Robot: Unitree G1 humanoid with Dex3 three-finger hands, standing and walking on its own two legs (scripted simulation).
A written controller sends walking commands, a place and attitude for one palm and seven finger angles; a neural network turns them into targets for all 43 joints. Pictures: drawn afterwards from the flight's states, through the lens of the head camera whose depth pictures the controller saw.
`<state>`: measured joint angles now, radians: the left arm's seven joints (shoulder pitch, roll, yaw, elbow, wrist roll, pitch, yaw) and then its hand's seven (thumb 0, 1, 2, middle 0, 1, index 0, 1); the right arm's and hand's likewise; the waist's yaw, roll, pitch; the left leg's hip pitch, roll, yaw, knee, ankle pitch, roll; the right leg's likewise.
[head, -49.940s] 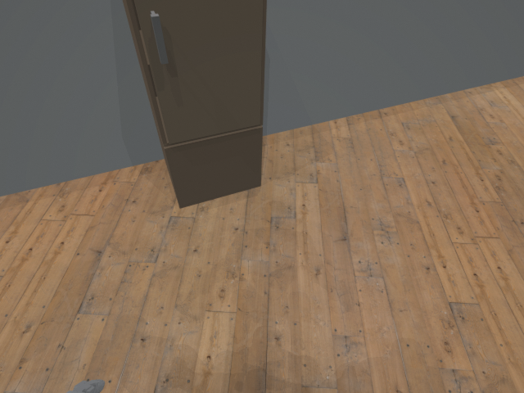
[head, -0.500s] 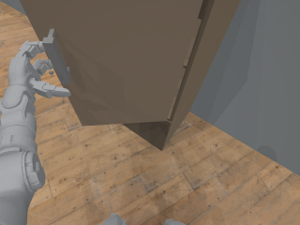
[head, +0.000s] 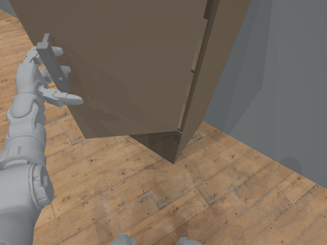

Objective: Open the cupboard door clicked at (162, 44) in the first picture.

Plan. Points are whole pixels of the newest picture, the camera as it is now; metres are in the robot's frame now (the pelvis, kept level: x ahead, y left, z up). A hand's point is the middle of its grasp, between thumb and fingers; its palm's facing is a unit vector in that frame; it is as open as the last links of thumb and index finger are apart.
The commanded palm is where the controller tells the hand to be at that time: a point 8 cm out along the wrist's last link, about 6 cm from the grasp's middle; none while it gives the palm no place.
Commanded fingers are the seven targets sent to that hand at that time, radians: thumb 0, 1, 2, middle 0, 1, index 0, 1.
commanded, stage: slide the fingers in behind the handle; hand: left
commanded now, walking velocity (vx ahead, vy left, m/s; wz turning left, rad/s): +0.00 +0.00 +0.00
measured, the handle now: (56, 64) +0.54 +0.23 +0.12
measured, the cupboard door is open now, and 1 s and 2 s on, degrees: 41 41 57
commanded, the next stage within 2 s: close the thumb around the handle in 0.58 s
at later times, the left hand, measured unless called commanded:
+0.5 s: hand (65, 78) +0.49 +0.21 +0.12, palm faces +0.09 -1.00 +0.00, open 14.0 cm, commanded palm +0.46 +0.25 +0.11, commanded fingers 0.00 -0.50 0.30 -0.30 -1.20 -0.30 -1.20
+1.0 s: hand (65, 78) +0.49 +0.21 +0.11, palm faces +0.08 -1.00 +0.01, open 11.1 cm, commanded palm +0.47 +0.25 +0.11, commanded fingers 0.00 0.45 0.71 -0.37 -1.30 -0.37 -1.30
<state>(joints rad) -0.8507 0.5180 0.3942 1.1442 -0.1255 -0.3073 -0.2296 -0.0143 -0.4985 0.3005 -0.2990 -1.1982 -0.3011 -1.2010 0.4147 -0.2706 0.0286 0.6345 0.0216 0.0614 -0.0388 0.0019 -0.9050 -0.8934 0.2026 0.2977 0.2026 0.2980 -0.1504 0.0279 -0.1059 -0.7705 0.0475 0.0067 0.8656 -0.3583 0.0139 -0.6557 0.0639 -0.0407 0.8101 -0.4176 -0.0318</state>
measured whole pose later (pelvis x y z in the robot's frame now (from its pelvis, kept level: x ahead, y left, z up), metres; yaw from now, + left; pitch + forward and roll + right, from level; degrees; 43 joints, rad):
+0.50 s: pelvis +0.00 +0.00 +0.00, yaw +1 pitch +15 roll -2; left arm -0.88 0.47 0.33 1.15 -0.14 -0.31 -0.18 -0.01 -0.50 0.30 -0.28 -1.20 -0.28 -1.20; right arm 0.39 -0.27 0.02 0.66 0.02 0.05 -0.03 0.00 -0.91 -0.89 0.20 0.30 0.20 0.30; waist -0.13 0.03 -0.11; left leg -0.78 0.03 -0.01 0.87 -0.36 0.01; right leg -0.65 0.05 -0.06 0.81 -0.43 -0.03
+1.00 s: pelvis +0.01 +0.00 +0.00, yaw +1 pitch +15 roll -2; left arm -0.86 0.46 0.34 1.13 -0.13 -0.31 -0.18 -0.01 -0.06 0.49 -0.31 -1.25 -0.32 -1.25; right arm 0.39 -0.26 0.02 0.65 0.02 0.06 -0.03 0.00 -0.91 -0.89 0.20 0.30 0.20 0.30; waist -0.13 0.03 -0.11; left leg -0.76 0.03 0.00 0.86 -0.37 0.02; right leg -0.64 0.05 -0.04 0.81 -0.43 -0.03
